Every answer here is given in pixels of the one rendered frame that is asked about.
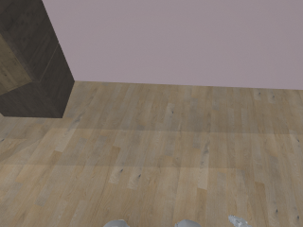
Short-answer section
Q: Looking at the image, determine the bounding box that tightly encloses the right robot hand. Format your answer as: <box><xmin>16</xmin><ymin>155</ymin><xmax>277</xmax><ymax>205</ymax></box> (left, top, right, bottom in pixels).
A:
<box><xmin>228</xmin><ymin>215</ymin><xmax>253</xmax><ymax>227</ymax></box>

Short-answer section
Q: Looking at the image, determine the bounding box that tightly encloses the cupboard door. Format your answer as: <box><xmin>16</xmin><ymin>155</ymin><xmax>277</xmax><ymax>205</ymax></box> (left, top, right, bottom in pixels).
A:
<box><xmin>0</xmin><ymin>34</ymin><xmax>32</xmax><ymax>96</ymax></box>

